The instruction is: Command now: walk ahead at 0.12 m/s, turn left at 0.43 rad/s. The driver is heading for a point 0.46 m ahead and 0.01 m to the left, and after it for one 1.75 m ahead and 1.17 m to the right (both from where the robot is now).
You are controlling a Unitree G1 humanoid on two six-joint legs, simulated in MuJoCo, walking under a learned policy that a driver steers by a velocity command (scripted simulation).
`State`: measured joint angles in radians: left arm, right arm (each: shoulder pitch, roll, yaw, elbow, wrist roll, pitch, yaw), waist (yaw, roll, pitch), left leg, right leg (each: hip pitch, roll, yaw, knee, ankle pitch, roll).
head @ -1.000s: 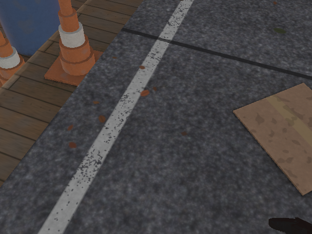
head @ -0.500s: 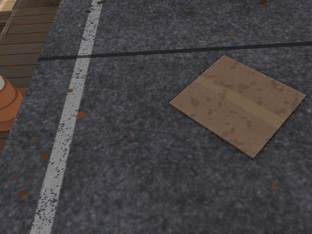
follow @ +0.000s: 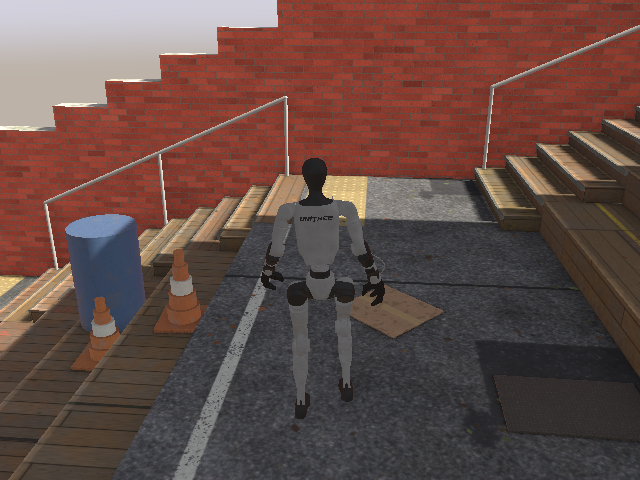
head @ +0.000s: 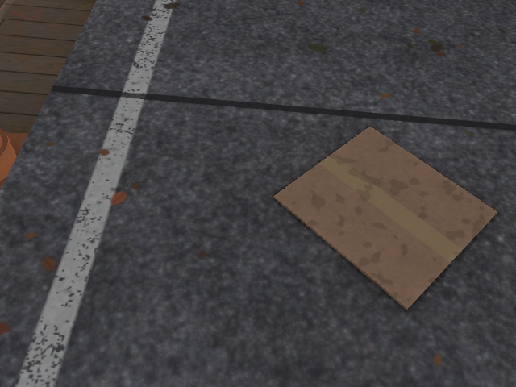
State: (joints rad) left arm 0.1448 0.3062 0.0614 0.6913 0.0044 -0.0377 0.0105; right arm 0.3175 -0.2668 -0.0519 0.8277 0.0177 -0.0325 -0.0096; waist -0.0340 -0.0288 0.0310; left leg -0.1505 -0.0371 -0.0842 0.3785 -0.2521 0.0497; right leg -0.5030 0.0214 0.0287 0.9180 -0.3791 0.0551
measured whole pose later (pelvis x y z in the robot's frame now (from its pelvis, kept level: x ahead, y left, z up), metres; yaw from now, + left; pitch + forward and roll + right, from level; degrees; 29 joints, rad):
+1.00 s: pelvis +0.32 +0.07 -0.01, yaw +2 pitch +1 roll +1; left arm 0.12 0.27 0.05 0.69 -0.02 -0.04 -0.06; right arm 0.40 -0.27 -0.05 0.82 0.00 -0.08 -0.01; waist -0.09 -0.04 0.03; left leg 0.10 -0.02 0.21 0.21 -0.33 0.02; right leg -0.68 -0.06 0.01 0.70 0.03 -0.01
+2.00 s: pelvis +0.87 +0.00 -0.01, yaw -33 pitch +1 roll +2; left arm 0.10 0.29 0.06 0.63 -0.02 -0.01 -0.04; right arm 0.34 -0.30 -0.07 0.80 0.01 -0.08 0.00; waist -0.09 -0.03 0.06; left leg 0.04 0.00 0.20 0.24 -0.29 0.00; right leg -0.67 -0.09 0.02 0.75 -0.05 0.00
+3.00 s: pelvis +1.24 -0.30 -0.01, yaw -50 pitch +0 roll +1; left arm 0.17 0.26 0.04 0.72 0.01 0.03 0.03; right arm 0.18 -0.24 -0.01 0.85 -0.01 -0.04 0.02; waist -0.01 -0.01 0.03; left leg -0.20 -0.04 0.03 0.44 -0.24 0.04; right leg -0.35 -0.04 0.07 0.56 -0.21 0.04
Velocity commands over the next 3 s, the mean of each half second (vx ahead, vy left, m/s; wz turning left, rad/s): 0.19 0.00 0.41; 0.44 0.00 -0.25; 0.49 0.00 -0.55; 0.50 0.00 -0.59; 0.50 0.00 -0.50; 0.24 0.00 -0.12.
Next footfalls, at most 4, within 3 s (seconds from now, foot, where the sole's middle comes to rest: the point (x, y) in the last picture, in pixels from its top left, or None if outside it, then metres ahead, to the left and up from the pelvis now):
0.22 right None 0.19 -0.12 -0.78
0.62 left None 0.21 0.16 -0.78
1.12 right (255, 350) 0.56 -0.03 -0.78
1.58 left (201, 250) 0.87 0.13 -0.78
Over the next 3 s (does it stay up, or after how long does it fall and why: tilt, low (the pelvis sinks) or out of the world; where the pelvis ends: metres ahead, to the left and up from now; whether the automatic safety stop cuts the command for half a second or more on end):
stays up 1.24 -0.30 -0.01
